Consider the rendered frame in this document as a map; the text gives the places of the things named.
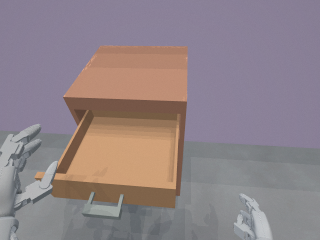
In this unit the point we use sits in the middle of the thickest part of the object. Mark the robot left forearm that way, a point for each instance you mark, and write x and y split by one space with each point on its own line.
8 228

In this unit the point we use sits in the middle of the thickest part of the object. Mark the drawer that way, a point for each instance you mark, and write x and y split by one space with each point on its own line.
120 152

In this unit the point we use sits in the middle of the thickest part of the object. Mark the handle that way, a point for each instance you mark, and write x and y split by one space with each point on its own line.
103 211

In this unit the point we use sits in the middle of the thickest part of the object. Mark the robot left hand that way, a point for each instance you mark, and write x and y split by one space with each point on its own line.
14 153

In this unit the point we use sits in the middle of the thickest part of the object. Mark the cabinet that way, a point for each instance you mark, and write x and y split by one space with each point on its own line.
146 79

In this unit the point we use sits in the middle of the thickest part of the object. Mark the robot right hand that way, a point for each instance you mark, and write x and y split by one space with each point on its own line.
257 223

